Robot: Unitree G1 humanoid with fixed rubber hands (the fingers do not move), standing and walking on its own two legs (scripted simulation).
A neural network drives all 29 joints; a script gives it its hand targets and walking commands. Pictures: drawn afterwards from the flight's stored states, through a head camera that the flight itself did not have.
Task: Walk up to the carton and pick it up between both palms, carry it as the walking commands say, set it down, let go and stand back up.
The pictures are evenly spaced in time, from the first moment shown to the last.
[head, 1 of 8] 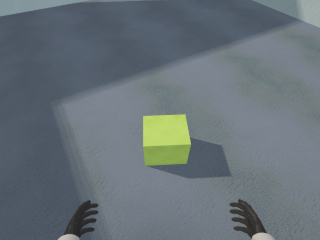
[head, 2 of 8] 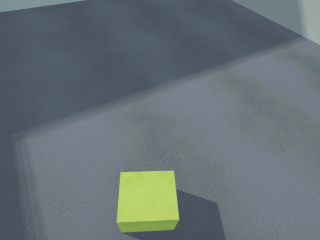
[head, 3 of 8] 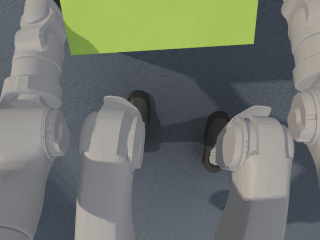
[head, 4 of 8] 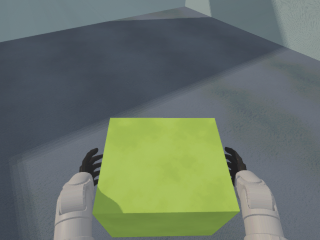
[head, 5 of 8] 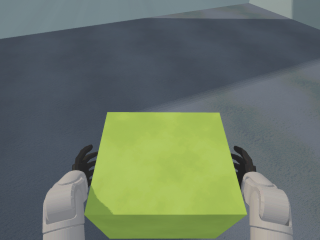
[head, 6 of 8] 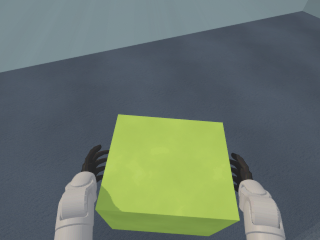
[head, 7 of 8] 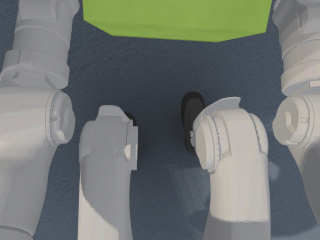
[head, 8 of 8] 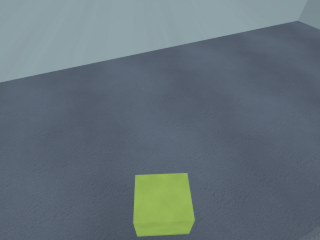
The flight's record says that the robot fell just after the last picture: no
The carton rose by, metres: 0.67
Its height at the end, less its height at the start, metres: +0.00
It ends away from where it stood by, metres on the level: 1.47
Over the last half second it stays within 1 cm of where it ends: yes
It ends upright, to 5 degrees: yes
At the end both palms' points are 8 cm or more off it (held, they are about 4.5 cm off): yes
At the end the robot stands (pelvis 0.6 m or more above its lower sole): yes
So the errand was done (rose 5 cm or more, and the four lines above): yes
